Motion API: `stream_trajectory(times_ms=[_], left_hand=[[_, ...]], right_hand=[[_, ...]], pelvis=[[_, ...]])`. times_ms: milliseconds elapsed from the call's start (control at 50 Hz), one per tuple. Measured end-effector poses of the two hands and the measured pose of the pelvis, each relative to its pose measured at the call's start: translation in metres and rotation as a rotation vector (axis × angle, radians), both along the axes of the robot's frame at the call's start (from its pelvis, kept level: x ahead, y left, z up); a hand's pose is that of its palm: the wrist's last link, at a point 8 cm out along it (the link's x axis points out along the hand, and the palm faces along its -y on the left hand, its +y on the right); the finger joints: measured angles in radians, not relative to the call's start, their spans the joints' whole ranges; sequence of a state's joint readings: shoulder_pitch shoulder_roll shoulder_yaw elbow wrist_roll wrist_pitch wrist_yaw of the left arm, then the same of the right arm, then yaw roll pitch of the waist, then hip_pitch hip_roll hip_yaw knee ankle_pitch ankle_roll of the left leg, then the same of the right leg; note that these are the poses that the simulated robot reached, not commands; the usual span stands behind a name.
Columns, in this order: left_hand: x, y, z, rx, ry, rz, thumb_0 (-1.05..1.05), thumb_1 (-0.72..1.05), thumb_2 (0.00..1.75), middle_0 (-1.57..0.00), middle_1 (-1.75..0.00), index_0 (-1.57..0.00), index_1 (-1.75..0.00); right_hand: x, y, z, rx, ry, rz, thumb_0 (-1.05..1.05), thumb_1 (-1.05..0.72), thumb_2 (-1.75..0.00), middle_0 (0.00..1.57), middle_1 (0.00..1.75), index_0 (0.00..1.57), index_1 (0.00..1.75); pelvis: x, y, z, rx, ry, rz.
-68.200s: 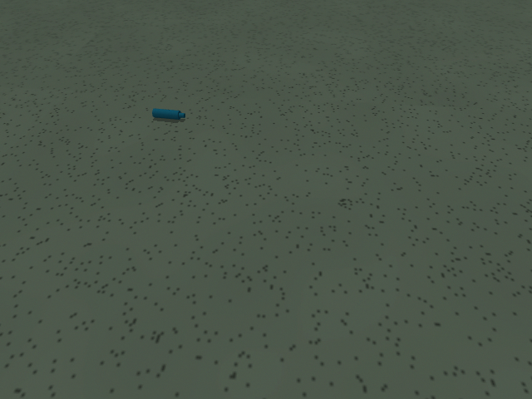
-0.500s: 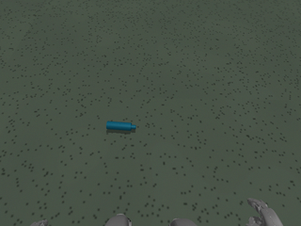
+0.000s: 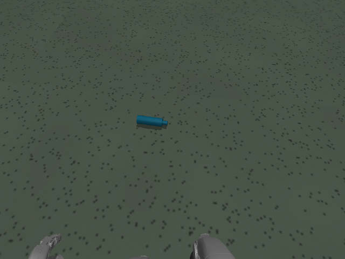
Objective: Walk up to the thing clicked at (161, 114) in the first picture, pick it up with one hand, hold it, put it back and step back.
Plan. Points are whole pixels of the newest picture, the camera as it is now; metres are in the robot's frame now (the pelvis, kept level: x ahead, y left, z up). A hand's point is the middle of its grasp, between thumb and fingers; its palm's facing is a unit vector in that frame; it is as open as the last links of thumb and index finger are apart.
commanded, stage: step back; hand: left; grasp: from above
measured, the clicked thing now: (152, 121) +1.00 +0.12 -0.72
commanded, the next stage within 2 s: stand in 1.24 s
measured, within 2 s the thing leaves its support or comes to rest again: neither
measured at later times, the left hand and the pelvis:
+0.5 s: hand out of the picture -0.06 +0.26 -0.14, palm faces -0.01 -0.92 -0.40, open 7.4 cm; pelvis -0.11 -0.01 +0.00, yaw -2 degrees
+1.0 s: hand out of the picture -0.01 +0.26 -0.14, palm faces +0.03 -0.93 -0.36, open 7.4 cm; pelvis -0.08 +0.00 +0.01, yaw +0 degrees
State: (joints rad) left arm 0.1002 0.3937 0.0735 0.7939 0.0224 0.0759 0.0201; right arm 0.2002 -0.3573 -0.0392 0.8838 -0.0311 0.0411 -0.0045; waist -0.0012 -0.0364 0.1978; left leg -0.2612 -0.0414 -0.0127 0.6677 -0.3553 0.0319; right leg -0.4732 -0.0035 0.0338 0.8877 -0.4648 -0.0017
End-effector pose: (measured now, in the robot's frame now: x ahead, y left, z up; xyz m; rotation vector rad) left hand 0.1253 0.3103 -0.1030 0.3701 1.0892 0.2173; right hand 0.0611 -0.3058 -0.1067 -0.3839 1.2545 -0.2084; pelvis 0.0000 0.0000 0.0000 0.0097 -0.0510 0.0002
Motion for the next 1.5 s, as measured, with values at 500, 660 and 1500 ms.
stream_trajectory(times_ms=[500, 660, 1500], left_hand=[[-0.192, -0.006, 0.004, 0.000, 0.125, 0.050, 0.01, 0.90, 0.90, -0.21, -0.30, -0.21, -0.30], [-0.174, -0.002, 0.006, -0.006, 0.115, 0.032, 0.01, 0.90, 0.90, -0.21, -0.30, -0.20, -0.30], [-0.113, -0.017, 0.010, -0.067, 0.100, 0.022, 0.01, 0.90, 0.90, -0.21, -0.30, -0.20, -0.30]], right_hand=[[-0.126, -0.025, 0.000, 0.012, -0.029, -0.037, 0.00, -0.91, -0.90, 0.20, 0.30, 0.20, 0.30], [-0.143, -0.006, 0.004, 0.053, -0.042, -0.061, 0.01, -0.90, -0.89, 0.21, 0.30, 0.20, 0.30], [-0.029, 0.015, 0.020, 0.073, -0.135, -0.013, 0.00, -0.90, -0.89, 0.21, 0.30, 0.20, 0.30]], pelvis=[[-0.110, -0.011, 0.005, -0.006, 0.011, -0.027], [-0.113, -0.013, 0.011, 0.005, 0.004, -0.047], [-0.074, -0.001, 0.027, -0.012, 0.003, -0.022]])
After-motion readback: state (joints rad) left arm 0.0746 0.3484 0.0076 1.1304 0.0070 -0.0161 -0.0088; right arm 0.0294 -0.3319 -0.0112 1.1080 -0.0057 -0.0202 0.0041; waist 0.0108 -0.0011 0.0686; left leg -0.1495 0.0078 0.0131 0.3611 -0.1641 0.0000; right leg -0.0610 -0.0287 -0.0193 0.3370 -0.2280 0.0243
